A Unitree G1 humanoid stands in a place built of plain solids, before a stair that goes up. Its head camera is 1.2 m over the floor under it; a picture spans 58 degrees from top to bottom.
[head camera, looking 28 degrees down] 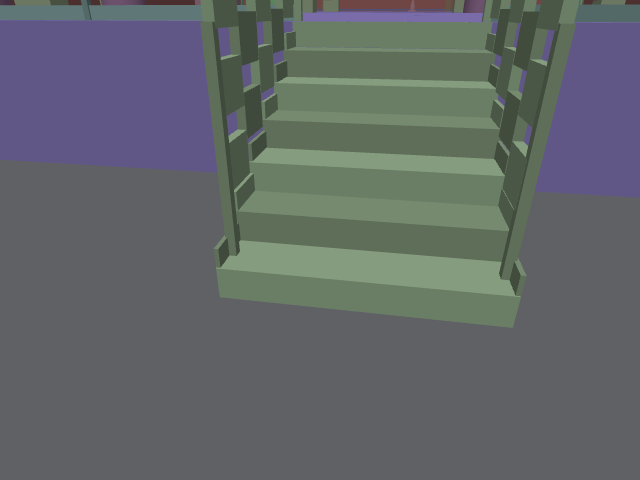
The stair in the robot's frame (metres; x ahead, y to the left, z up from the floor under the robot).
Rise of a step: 0.16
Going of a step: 0.28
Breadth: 1.32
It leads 10 degrees to the right of straight ahead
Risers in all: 7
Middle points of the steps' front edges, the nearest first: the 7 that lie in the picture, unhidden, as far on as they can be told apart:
1.57 -0.17 0.16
1.84 -0.22 0.32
2.12 -0.27 0.48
2.39 -0.32 0.65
2.67 -0.36 0.81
2.95 -0.41 0.97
3.22 -0.46 1.13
